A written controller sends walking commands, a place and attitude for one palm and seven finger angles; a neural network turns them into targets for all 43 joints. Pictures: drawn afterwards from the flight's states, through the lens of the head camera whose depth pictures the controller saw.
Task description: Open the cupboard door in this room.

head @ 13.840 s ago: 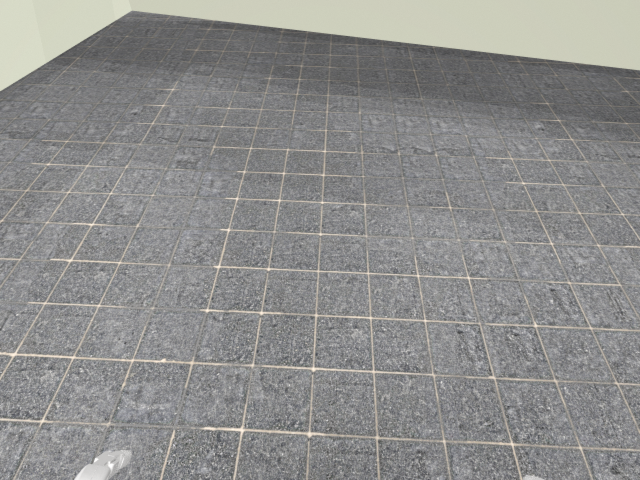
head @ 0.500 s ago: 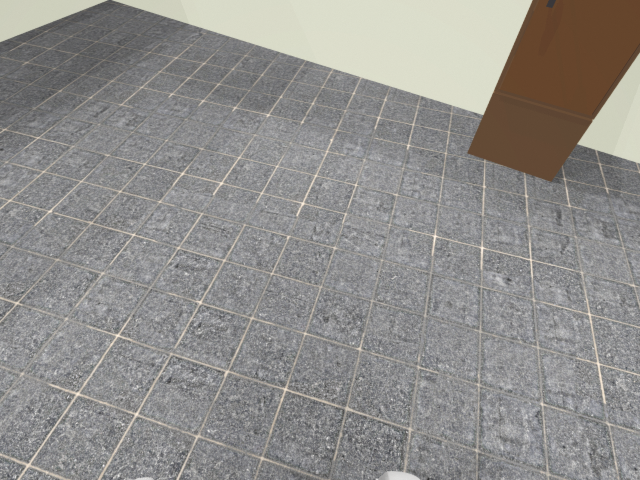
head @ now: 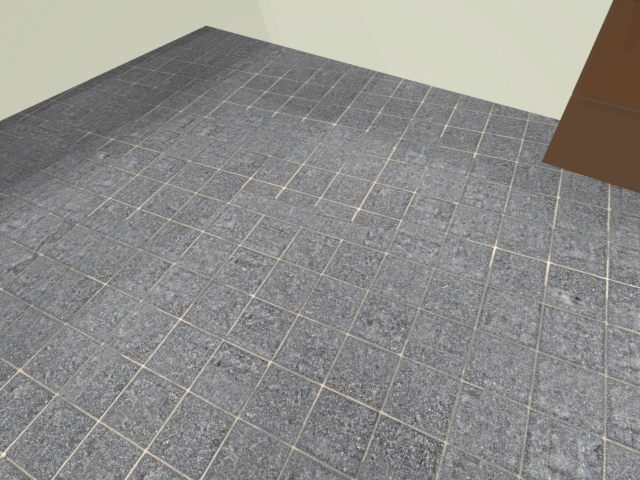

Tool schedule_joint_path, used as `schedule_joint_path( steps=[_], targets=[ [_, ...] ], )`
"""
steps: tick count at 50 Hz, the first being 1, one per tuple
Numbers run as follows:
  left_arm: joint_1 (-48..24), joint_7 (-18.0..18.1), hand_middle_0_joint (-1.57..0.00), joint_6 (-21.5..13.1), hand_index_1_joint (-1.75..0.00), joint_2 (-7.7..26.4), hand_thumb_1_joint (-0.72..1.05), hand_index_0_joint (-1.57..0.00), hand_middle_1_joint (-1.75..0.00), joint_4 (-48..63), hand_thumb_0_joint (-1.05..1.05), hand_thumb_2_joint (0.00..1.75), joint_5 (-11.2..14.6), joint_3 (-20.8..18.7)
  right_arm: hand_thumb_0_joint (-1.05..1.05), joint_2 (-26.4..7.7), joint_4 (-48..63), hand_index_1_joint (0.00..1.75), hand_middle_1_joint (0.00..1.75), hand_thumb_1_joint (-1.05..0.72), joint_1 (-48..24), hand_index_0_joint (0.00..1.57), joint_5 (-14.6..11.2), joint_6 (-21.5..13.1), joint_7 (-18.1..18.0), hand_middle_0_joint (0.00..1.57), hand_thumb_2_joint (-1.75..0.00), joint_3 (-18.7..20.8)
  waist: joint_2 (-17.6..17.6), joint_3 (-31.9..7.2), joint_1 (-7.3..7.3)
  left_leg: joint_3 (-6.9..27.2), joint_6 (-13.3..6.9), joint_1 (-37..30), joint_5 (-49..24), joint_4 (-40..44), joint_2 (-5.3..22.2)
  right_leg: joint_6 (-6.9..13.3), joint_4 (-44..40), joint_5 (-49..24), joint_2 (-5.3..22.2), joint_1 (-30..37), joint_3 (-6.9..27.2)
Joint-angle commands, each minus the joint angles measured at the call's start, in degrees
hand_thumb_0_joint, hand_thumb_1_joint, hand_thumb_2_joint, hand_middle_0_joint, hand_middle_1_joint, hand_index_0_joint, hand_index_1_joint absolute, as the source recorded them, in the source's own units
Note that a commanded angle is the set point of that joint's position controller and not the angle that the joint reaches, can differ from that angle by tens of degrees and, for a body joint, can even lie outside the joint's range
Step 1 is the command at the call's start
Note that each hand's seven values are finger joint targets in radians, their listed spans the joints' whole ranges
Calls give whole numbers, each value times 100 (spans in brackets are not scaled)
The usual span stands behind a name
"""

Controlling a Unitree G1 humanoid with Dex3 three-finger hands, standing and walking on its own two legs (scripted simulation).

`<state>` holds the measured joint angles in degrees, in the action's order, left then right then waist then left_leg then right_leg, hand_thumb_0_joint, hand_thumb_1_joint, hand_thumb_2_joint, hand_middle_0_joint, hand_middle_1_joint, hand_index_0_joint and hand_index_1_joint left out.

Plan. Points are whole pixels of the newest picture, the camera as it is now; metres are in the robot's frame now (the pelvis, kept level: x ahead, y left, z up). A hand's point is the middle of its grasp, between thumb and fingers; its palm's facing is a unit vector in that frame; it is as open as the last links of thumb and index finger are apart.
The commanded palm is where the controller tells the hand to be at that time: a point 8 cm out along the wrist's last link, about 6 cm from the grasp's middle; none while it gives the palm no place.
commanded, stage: turn or walk to find it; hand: left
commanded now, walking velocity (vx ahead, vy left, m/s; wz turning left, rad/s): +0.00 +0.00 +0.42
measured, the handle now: out of the picture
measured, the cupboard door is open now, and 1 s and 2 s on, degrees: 0 0 0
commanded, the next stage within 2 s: none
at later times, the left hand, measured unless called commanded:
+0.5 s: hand out of the picture -0.02 +0.24 -0.17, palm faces +0.19 -0.95 -0.24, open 7.3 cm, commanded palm none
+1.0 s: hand out of the picture -0.07 +0.20 -0.17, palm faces +0.37 -0.89 -0.25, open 7.3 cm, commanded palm none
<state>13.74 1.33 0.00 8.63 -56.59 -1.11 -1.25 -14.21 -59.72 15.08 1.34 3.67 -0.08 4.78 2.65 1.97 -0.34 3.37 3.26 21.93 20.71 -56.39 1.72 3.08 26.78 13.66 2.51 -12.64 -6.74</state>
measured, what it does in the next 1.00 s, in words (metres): steps on the spot, turning left: left foot, then right foot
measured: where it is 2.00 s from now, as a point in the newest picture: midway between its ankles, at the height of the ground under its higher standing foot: outside the picture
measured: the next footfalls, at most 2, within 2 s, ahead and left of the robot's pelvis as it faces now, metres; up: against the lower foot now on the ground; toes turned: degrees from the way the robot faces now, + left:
left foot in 0.22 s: -0.02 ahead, +0.14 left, +0.00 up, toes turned +6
right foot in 0.64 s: +0.01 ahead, -0.10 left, +0.00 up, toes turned +8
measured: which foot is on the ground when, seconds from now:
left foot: up 0.00-0.20, down 0.22-0.66, up 0.68-1.00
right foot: down 0.00-0.22, up 0.24-0.62, down 0.64-1.00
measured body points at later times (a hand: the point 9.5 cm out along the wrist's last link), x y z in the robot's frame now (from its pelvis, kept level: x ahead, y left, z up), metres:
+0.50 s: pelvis -0.03 +0.04 +0.00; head -0.01 +0.05 +0.45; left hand -0.03 +0.30 -0.16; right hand +0.07 -0.19 -0.15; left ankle -0.06 +0.14 -0.74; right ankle -0.03 -0.11 -0.69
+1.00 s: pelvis -0.05 +0.00 -0.01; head +0.00 +0.00 +0.44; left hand -0.09 +0.24 -0.15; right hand +0.08 -0.23 -0.17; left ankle -0.13 +0.13 -0.69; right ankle -0.03 -0.10 -0.74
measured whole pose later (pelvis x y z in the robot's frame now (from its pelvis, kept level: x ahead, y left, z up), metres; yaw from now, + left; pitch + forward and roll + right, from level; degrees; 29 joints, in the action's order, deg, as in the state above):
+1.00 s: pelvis -0.05 +0.00 -0.01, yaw +22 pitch +0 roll +2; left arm 12.0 1.1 0.3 9.9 -54.7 -1.7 -1.7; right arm -14.1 -58.2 11.7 1.0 4.2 0.7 4.4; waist 0.6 5.3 -0.3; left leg -0.9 4.2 22.1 25.9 -52.5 2.4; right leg 0.4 31.2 18.1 7.5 -12.4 -12.2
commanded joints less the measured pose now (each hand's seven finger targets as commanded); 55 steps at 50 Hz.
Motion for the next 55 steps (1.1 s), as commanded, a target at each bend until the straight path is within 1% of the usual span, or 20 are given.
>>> schedule_joint_path(
  steps=[1, 4, 6, 9, 11, 12, 16, 21, 25, 30, 31, 33, 34, 35, 36, 38, 49, 52, 54, 55],
  targets=[
    [405, 34, -20, -107, -30, 1142, 90, -20, -30, 112, 0, 90, -40, -277, 0, -92, 298, 30, 30, -90, -223, 20, -55, -127, -31, 20, -90, -64, -1185, -66, 279, -272, -2, 129, 486, 942, 10, 569, -1061, -1227, 1418, 544, 1405],
    [617, 50, -20, -101, -30, 1246, 90, -20, -30, -49, 0, 90, -49, -331, 0, -68, 334, 30, 30, -90, -431, 20, -102, -194, -52, 20, -90, -127, -1278, -315, 393, -357, -45, -46, 692, 1576, -39, 698, -735, -2271, 1554, 945, 1422],
    [525, 61, -20, -73, -30, 1315, 90, -20, -30, -119, 0, 90, -40, -331, 0, -48, 288, 30, 30, -90, -306, 20, -129, -217, -68, 20, -90, -146, -1252, -433, 271, -446, -82, -369, 459, 2064, -90, 624, -563, -2395, 1566, 898, 1292],
    [271, 72, -20, -10, -30, 1194, 90, -20, -30, -96, 0, 90, 49, -320, 0, -161, 124, 30, 30, -90, 111, 20, -132, -312, -62, 20, -90, -154, -846, -615, -37, -384, -195, -1651, -981, 3605, 45, 75, 70, -1533, 1260, 133, 760],
    [179, 24, -20, 71, -30, 710, 90, -20, -30, 123, 0, 90, 83, -192, 0, -884, 237, 30, 30, -90, 109, 20, -42, -336, -85, 20, -90, -7, 1294, -322, -86, 1644, -1005, -2076, -2559, 4128, 1828, -574, 1604, 1375, 261, -1580, -98],
    [-36, 35, -20, 133, -30, 791, 90, -20, -30, 144, 0, 90, 32, -195, 0, -930, 237, 30, 30, -90, 0, 20, -28, -272, -98, 20, -90, 0, 992, -145, -143, 1487, -1346, -1470, -2518, 4185, 2000, -553, 2265, 1849, 276, -1344, 202],
    [-17, -27, -20, 195, -30, 793, 90, -20, -30, -43, 0, 90, -2, -227, 0, -630, 332, 30, 30, -90, -521, 20, -31, -310, -180, 20, -90, -101, 653, 296, 67, 888, -1212, -1217, -2746, 4017, 1244, -655, 3062, 1131, 262, -1602, 450],
    [-236, -15, -20, 164, -30, 798, 90, -20, -30, 118, 0, 90, 35, -224, 0, -711, 326, 30, 30, -90, -160, 20, -36, -338, -167, 20, -90, -19, 498, -58, -79, 965, -1253, -1714, -3536, 3748, 1143, -790, 2891, 1126, 215, -1641, 493],
    [-472, 3, -20, 147, -30, 752, 90, -20, -30, 314, 0, 90, 69, -215, 0, -796, 420, 30, 30, -90, -118, 20, 1, -301, -151, 20, -90, 50, 588, -174, -139, 1326, -1320, -1553, -3698, 3549, 1154, -775, 2045, 1332, 100, -1208, 490],
    [47, 14, -20, 47, -30, 845, 90, -20, -30, 263, 0, 90, 84, -255, 0, -771, 585, 30, 30, -90, -364, 20, -29, -260, -106, 20, -90, 95, 504, -422, 165, 1391, -960, -713, -2941, 3046, 722, -697, -8, -35, -43, 307, 318],
    [200, 34, -20, 0, -30, 1025, 90, -20, -30, 254, 0, 90, 55, -291, 0, -631, 615, 30, 30, -90, -366, 20, -63, -269, -79, 20, -90, 91, 122, -529, 240, 1198, -702, -225, -2206, 2757, 450, -631, -499, -472, 278, 961, 561],
    [396, 84, -20, -49, -30, 1770, 90, -20, -30, 313, 0, 90, -36, -448, 0, -219, 885, 30, 30, -90, -454, 20, -78, -254, -48, 20, -90, 42, -1901, -473, 395, -30, -164, 1147, 1247, 645, -563, 386, -935, -1554, 2475, 1370, 2506],
    [277, 100, -20, -31, -30, 1631, 90, -20, -30, 383, 0, 90, 10, -420, 0, -445, 812, 30, 30, -90, -506, 20, -34, -163, -53, 20, -90, 110, -1359, -411, 358, 252, -198, 937, 1251, -307, -322, 668, -1020, -1295, 2507, 711, 2288],
    [-95, 117, -20, -40, -30, 1476, 90, -20, -30, 488, 0, 90, 13, -432, 0, -452, 727, 30, 30, -90, -399, 20, -7, -91, -29, 20, -90, 128, -1601, -109, 192, 371, -195, 970, 1022, -793, -183, 624, -1197, -588, 2247, 183, 2111],
    [-390, 96, -20, -23, -30, 1345, 90, -20, -30, 577, 0, 90, 19, -385, 0, -423, 627, 30, 30, -90, -307, 20, -6, -64, 4, 20, -90, 146, -1245, 104, 60, 242, -162, 972, 679, -1146, -144, 509, -1182, -363, 1965, 30, 1739],
    [-631, 77, -20, -38, -30, 1106, 90, -20, -30, 672, 0, 90, 17, -301, 0, -333, 491, 30, 30, -90, -66, 20, -2, -51, 70, 20, -90, 126, -1111, 115, -110, 39, -76, 947, 218, -1311, -58, 287, -966, -859, 1564, 61, 1003],
    [233, 57, -20, -30, -30, 1499, 90, -20, -30, 413, 0, 90, -80, -426, 0, -143, 713, 30, 30, -90, -742, 20, -87, -163, 73, 20, -90, -64, -1440, -268, 347, -670, 54, 306, 666, 1101, 35, 517, -251, -2739, 1802, 983, 444],
    [178, 37, -20, 8, -30, 1562, 90, -20, -30, 360, 0, 90, -48, -431, 0, -189, 669, 30, 30, -90, -503, 20, -96, -211, 54, 20, -90, -70, -1483, -425, 190, -905, -20, -363, -14, 2119, -78, 276, 129, -2740, 1723, 810, 249],
    [72, 27, -20, 66, -30, 1383, 90, -20, -30, 405, 0, 90, 38, -416, 0, -528, 574, 30, 30, -90, -40, 20, -72, -307, 62, 20, -90, -3, -532, -702, -118, -504, -171, -1673, -1549, 3415, 263, -226, 1147, -1639, 1408, -8, -202],
    [133, -2, -20, 104, -30, 1003, 90, -20, -30, 596, 0, 90, 73, -341, 0, -1100, 581, 30, 30, -90, 163, 20, -23, -356, 40, 20, -90, 133, 1199, -767, -214, 1356, -777, -2490, -3442, 3562, 1653, -678, 2270, 996, 622, -1521, -459]
  ],
)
